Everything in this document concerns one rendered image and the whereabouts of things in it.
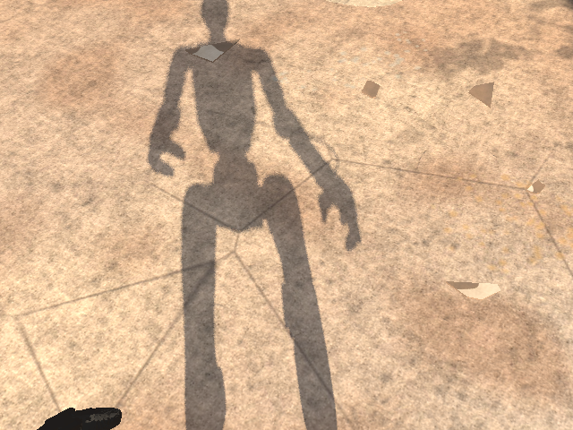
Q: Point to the robot left hand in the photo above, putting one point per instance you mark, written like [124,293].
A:
[86,419]

